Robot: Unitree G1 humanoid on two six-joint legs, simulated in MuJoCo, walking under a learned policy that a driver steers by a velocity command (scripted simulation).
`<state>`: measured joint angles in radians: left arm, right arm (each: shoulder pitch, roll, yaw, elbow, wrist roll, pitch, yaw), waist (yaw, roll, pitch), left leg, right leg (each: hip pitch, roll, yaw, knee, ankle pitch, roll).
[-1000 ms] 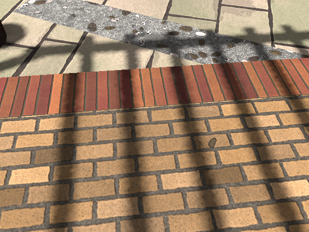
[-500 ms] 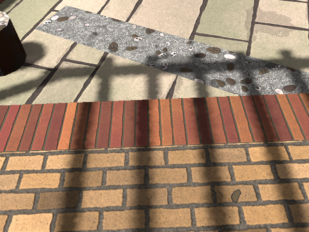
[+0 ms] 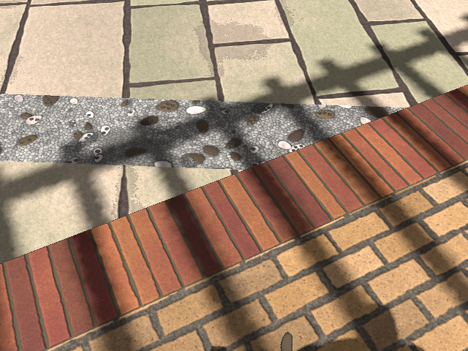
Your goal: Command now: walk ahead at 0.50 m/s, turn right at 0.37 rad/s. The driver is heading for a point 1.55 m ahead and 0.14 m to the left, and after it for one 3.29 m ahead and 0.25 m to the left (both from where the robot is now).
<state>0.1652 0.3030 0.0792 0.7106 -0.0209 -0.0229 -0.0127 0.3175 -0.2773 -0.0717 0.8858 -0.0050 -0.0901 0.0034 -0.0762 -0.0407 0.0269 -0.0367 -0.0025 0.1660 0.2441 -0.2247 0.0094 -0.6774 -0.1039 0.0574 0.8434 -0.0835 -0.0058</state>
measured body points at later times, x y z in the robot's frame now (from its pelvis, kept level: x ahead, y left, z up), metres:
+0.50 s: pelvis +0.27 -0.07 +0.00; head +0.28 -0.08 +0.45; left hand +0.31 +0.20 -0.12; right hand +0.41 -0.34 -0.12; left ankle +0.42 +0.11 -0.67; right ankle +0.21 -0.15 -0.74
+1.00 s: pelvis +0.58 +0.03 +0.00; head +0.59 +0.02 +0.45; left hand +0.66 +0.29 -0.12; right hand +0.62 -0.22 -0.15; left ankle +0.54 +0.09 -0.74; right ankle +0.70 -0.12 -0.68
